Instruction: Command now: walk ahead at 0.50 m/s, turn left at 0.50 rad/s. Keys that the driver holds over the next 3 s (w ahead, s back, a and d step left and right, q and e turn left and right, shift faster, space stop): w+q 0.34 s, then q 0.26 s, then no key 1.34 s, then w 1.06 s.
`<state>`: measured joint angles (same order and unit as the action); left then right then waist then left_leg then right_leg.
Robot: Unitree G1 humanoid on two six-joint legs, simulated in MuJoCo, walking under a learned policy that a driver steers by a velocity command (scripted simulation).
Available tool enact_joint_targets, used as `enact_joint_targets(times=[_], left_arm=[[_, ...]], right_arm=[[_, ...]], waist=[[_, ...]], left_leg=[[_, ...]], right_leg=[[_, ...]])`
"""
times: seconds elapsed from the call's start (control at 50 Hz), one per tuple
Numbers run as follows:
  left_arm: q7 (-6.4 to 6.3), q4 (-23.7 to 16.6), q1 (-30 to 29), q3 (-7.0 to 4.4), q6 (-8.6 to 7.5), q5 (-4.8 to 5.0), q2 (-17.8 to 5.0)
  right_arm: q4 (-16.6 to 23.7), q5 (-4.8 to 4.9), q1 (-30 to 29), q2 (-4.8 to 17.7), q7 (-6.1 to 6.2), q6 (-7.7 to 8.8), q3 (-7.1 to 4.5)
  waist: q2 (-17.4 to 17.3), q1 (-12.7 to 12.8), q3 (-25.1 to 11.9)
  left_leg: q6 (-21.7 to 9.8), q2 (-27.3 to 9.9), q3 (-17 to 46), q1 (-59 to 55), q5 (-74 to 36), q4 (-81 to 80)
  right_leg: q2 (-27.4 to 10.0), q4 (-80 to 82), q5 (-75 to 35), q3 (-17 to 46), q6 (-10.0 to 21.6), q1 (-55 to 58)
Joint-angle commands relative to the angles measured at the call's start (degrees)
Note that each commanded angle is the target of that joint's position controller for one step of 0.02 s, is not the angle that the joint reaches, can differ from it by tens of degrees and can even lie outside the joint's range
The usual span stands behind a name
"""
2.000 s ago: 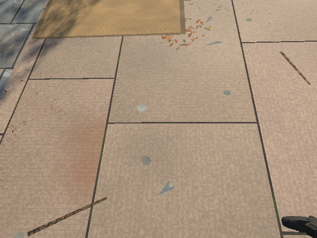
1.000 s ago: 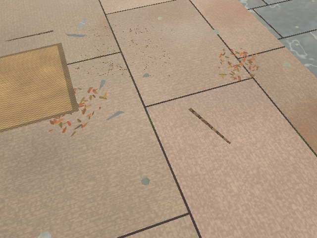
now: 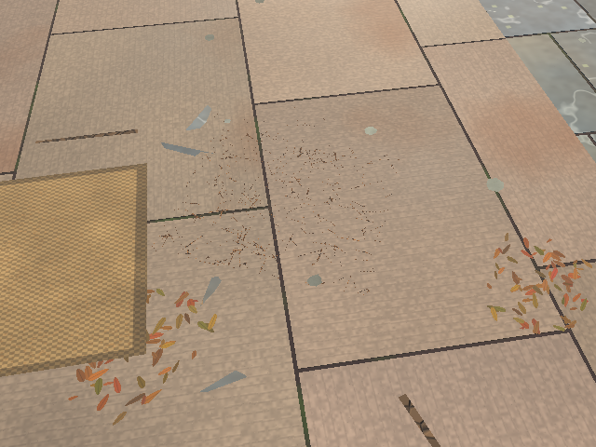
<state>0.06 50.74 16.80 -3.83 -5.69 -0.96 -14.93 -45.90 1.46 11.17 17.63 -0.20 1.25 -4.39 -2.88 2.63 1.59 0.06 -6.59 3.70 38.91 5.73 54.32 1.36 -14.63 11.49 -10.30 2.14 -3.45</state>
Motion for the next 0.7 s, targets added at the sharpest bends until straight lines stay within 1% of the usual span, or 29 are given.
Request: enact_joint_targets(times=[0.02,0.08,0.12,0.14,0.16,0.18,0.2,0.22,0.24,0.26,0.28,0.3,0.32,0.34,0.36,0.38,0.42,0.44,0.46,0.5,0.54,0.58,0.6,0.64,0.66,0.68,0.7], left_arm=[[-0.77,-3.8,-4.7,-1.91,-0.7,0.25,-9.0],[-1.0,-2.4,-1.6,-2.44,0.28,0.98,-10.4],[-0.98,-1.6,-0.3,-2.8,1.21,1.62,-11.1],[-1.01,-1.5,-0.4,-2.98,1.68,1.91,-11.6],[-1.11,-1.6,-1.0,-3.21,2.09,2.14,-12.4],[-1.26,-1.8,-1.5,-3.48,2.51,2.44,-13.3],[-1.37,-2.0,-2.2,-3.66,3.01,2.68,-13.9],[-1.44,-2.3,-3.3,-3.43,3.31,2.95,-13.6],[-1.52,-3.2,-2.3,-2.46,2.91,1.54,-11.2],[-0.64,-6.3,2.8,0.21,1.27,-0.42,-2.5],[0.17,-7.0,-3.6,-0.29,-1.1,1.81,-7.1],[0.59,-8.7,-8.8,-0.98,-2.33,3.84,-9.6],[0.26,-8.6,-9.1,-0.76,-2.95,3.17,-8.9],[-0.17,-7.7,-8.7,-1.11,-2.93,1.57,-9.2],[-0.23,-7.4,-7.6,-1.53,-2.24,1.05,-9.8],[-0.29,-7.4,-6.9,-1.71,-1.43,0.69,-9.8],[-0.58,-7.8,-6.7,-1.4,-0.13,-0.06,-7.9],[-0.76,-8.4,-8.0,-1.11,0.28,-0.23,-6.9],[-0.8,-9.0,-9.6,-0.76,0.53,-0.25,-6.1],[-0.49,-9.9,-12.7,-0.17,0.71,0.03,-5.0],[0.07,-11.0,-15.7,-0.09,0.89,0.59,-5.3],[0.38,-11.9,-17.2,-0.41,1.06,0.77,-6.4],[0.47,-11.9,-17.0,-0.76,0.99,0.67,-7.3],[0.71,-11.1,-14.2,-1.37,0.35,0.31,-8.8],[0.68,-10.5,-11.6,-1.5,-0.18,-0.16,-8.9],[0.33,-10.6,-9.5,-1.78,-0.62,-1.32,-11.0],[-0.04,-11.2,-8.5,-1.76,-0.32,-2.67,-13.1]], right_arm=[[4.1,-0.25,-2.5,0.7,-1.1,0.63,0.25],[6.7,-0.31,-8.1,0.2,-2.12,0.67,0.7],[8.4,-0.27,-10.2,0.6,-2.73,0.57,0.64],[9.1,-0.27,-10.4,1.1,-3.0,0.5,0.44],[9.5,-0.29,-9.6,1.9,-3.17,0.38,0.04],[9.5,-0.29,-7.6,3.0,-3.19,0.16,-0.57],[8.6,-0.12,-2.6,4.7,-3.1,-0.04,-1.61],[6.4,0.05,6.1,7.4,-2.56,-0.16,-3.33],[4.2,0.2,15.0,12.5,-1.29,-0.82,-5.41],[4.8,0.56,12.1,18.0,-1.06,-0.18,-5.86],[6.7,-0.03,13.4,12.9,-1.52,0.87,-4.26],[6.3,-0.56,11.4,9.9,-1.72,1.81,-3.35],[6.6,-0.4,8.0,8.5,-1.69,2.31,-2.91],[7.3,-0.47,4.1,6.5,-1.52,2.39,-2.34],[8.6,-1.34,1.5,5.5,-1.18,2.47,-1.8],[9.2,-1.56,0.5,5.8,-0.88,2.42,-1.79],[9.1,-1.42,0.9,7.6,-0.06,2.32,-2.28],[8.9,-1.32,1.5,8.5,0.42,2.08,-2.61],[8.8,-1.04,2.0,9.1,0.86,1.67,-2.83],[8.5,-0.5,3.0,9.0,1.57,0.52,-2.95],[8.1,-0.35,4.6,8.8,1.99,-0.45,-2.97],[7.8,-0.34,5.3,8.3,2.23,-1.08,-2.89],[7.9,-0.4,5.2,8.0,2.4,-1.3,-2.82],[8.4,-0.72,3.5,6.8,2.76,-1.36,-2.44],[8.8,-0.63,2.1,5.8,2.78,-1.28,-2.05],[9.6,-1.37,3.1,3.3,2.68,-0.92,-1.2],[9.3,-2.05,11.0,0.9,2.61,-0.63,-0.39]], waist=[[5.4,-0.8,2.1],[4.3,1.3,4.0],[4.6,1.5,4.5],[5.0,1.0,4.2],[5.9,-0.1,3.0],[7.1,-1.7,0.9],[7.6,-4.8,-2.1],[6.5,-9.8,-6.6],[0.3,-13.1,-11.6],[-13.7,-5.1,-15.8],[-5.9,-9.4,-21.0],[-3.1,-9.8,-13.0],[1.2,-7.2,-8.6],[2.4,-4.8,-5.7],[1.0,-2.8,-4.4],[1.0,-1.8,-4.0],[2.1,-0.9,-3.6],[1.8,-1.0,-3.4],[1.0,-1.5,-3.4],[-1.2,-2.9,-4.8],[-2.4,-4.5,-5.8],[-3.1,-4.9,-5.8],[-3.4,-4.5,-5.8],[-4.5,-3.1,-6.2],[-4.1,-1.4,-6.9],[-0.2,-1.2,-11.0],[11.8,-4.5,-16.1]], left_leg=[[-0.2,-0.9,-1.3,-1.3,-7.9,-8.6],[-1.3,-0.3,-3.7,0.0,-7.7,-14.5],[-2.6,0.4,-5.0,1.0,-4.6,-16.7],[-3.4,1.3,-6.0,0.1,-2.2,-17.5],[-4.5,2.8,-7.5,-2.5,0.6,-17.8],[-5.6,4.9,-9.3,-6.4,3.7,-17.5],[-7.1,7.3,-10.8,-13.0,5.9,-17.8],[-9.2,9.9,-11.1,-25.6,2.9,-21.6],[-12.4,4.6,-0.3,-43.0,3.0,-23.6],[-23.2,-9.2,32.6,-59.9,12.9,-29.8],[-24.2,-12.4,43.1,-61.8,18.8,-37.8],[-21.3,-11.1,35.3,-56.6,14.2,-39.0],[-19.3,-8.7,28.4,-48.6,8.3,-38.6],[-17.8,-6.4,22.8,-41.0,1.8,-38.9],[-17.3,-5.1,19.5,-35.7,-7.4,-39.6],[-17.2,-4.4,17.3,-32.5,-15.8,-39.7],[-17.0,-2.9,11.9,-27.6,-29.5,-38.8],[-16.3,-1.5,9.8,-25.8,-32.6,-38.3],[-15.2,0.0,7.9,-24.6,-33.4,-37.4],[-12.4,2.7,6.1,-23.2,-30.4,-35.6],[-10.5,2.7,8.0,-24.0,-24.6,-34.2],[-9.8,1.8,11.7,-26.2,-19.7,-31.9],[-9.5,1.3,14.0,-27.9,-17.7,-30.2],[-8.8,0.4,16.8,-30.9,-16.4,-25.6],[-7.5,2.1,16.3,-30.8,-15.1,-21.6],[-5.2,5.9,14.0,-28.4,-9.5,-13.5],[-1.6,12.7,9.3,-17.3,21.2,0.2]], right_leg=[[-15.3,8.6,-14.0,3.7,7.3,-2.5],[-17.0,7.6,-15.7,1.4,7.0,2.7],[-18.2,5.3,-19.6,0.3,6.3,7.2],[-18.6,3.3,-24.5,-0.5,5.8,8.9],[-18.6,0.1,-33.4,-1.4,5.1,10.0],[-18.5,-4.4,-43.4,-2.1,4.5,10.7],[-17.9,-12.2,-50.8,-2.9,3.8,10.2],[-15.8,-24.0,-50.1,-4.3,2.1,5.6],[-13.2,-41.6,-32.1,-4.4,-0.8,-8.4],[-0.7,-60.5,20.9,2.1,-4.1,-34.2],[-0.4,-65.6,22.9,14.9,-3.0,-40.3],[-3.0,-64.1,17.2,15.1,-1.4,-44.4],[-5.6,-59.2,12.2,15.1,-0.8,-42.2],[-7.3,-54.1,9.4,15.1,-1.2,-38.2],[-8.2,-51.8,7.6,15.4,-1.8,-34.1],[-8.0,-50.1,7.5,15.0,-2.9,-31.6],[-6.7,-44.8,5.8,13.2,-5.2,-29.2],[-5.6,-40.8,3.2,12.4,-6.0,-28.6],[-4.4,-36.2,-0.3,11.9,-6.5,-27.7],[-1.9,-27.3,-8.8,11.5,-6.6,-24.0],[-0.1,-21.4,-14.1,11.9,-6.5,-21.8],[0.5,-17.8,-13.5,13.6,-6.2,-21.6],[0.5,-16.1,-12.2,14.7,-5.8,-21.5],[-0.4,-13.4,-11.1,15.1,-4.1,-20.0],[-1.1,-9.2,-16.2,14.2,-2.6,-15.8],[-7.0,-9.1,-31.0,18.4,0.2,-6.8],[-19.3,-12.3,-55.2,31.6,8.8,7.7]])
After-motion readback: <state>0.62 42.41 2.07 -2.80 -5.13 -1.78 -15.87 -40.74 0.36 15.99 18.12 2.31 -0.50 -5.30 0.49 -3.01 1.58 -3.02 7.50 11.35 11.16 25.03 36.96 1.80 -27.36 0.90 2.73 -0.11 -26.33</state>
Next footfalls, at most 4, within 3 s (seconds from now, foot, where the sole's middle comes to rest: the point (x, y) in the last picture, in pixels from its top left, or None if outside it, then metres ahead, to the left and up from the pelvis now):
0.24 left None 0.29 0.15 -0.78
0.68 right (312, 417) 0.56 0.04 -0.78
1.00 left None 0.38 0.23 -0.78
2.68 left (166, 320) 0.80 0.42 -0.78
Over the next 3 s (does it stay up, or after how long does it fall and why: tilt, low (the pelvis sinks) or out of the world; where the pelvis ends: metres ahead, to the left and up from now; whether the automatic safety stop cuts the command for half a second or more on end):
stays up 0.83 0.34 0.00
